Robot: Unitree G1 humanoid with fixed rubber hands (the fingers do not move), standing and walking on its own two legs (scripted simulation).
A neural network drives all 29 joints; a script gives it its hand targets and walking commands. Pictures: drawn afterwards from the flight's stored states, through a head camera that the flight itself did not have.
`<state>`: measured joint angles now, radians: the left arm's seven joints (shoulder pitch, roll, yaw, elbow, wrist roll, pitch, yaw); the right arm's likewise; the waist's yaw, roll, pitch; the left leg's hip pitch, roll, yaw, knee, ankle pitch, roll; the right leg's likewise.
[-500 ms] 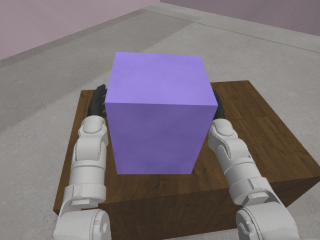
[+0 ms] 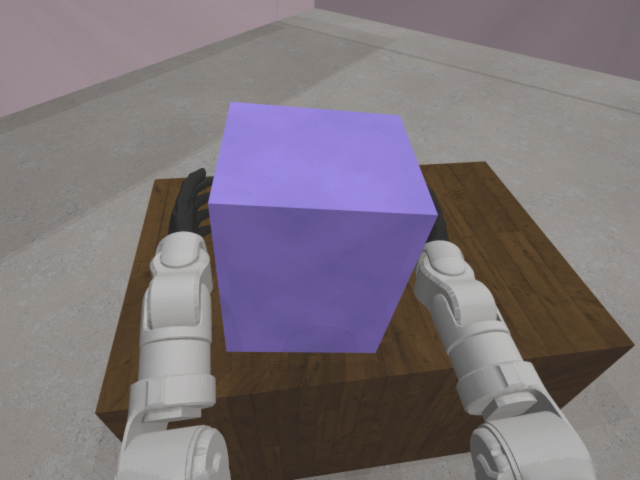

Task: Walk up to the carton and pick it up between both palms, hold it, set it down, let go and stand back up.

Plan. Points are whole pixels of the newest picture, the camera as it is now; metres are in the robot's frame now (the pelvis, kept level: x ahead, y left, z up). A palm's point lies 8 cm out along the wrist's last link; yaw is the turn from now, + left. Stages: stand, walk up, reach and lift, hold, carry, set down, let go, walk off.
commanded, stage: reach and lift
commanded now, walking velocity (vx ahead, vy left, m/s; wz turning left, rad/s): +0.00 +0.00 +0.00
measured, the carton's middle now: (309, 238) +0.38 +0.01 +0.12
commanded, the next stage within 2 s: hold in 0.50 s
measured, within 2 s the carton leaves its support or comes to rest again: neither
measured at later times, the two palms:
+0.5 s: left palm (180, 203) +0.39 +0.16 +0.18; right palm (424, 216) +0.37 -0.14 +0.16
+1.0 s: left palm (172, 208) +0.36 +0.16 +0.20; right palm (430, 220) +0.35 -0.14 +0.17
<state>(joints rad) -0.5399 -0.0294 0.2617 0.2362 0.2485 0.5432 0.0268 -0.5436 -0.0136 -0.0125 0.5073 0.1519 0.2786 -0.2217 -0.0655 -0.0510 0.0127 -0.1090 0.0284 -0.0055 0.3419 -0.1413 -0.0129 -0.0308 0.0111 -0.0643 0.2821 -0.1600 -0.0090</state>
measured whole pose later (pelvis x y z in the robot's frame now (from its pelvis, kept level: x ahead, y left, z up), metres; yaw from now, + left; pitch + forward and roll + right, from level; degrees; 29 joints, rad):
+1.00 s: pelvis +0.00 +0.01 +0.00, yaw +0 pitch -8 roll -1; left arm -0.62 -0.03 0.28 0.15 0.30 0.69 0.01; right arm -0.62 -0.02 -0.03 0.48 0.18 0.36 -0.22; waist -0.06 -0.04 0.02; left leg -0.07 0.02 0.00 0.35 -0.15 0.00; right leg 0.00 0.00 -0.05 0.29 -0.16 0.00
